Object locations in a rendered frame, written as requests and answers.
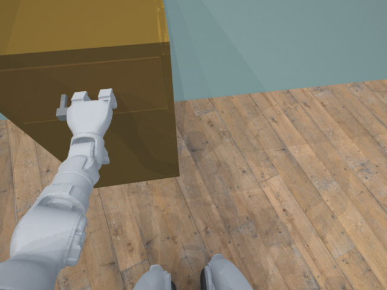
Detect left robot forearm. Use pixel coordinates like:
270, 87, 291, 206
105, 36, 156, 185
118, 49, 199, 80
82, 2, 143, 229
10, 133, 105, 257

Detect drawer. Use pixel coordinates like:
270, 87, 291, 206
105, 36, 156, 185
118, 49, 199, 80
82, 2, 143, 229
0, 56, 166, 123

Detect cabinet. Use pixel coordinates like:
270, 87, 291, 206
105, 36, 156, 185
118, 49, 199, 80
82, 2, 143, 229
0, 0, 180, 188

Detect handle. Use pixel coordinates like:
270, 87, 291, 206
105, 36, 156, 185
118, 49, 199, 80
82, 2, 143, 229
56, 94, 69, 121

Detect left robot hand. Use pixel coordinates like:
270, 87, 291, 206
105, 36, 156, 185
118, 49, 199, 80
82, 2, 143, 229
67, 88, 117, 164

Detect robot left thigh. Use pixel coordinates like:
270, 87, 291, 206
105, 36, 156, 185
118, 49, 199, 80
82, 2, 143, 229
133, 269, 171, 290

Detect robot left shin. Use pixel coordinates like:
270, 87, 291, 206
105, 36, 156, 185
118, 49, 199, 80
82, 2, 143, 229
149, 265, 164, 271

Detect left robot upper arm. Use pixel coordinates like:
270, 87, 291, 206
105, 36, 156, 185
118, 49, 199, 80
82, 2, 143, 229
0, 205, 88, 290

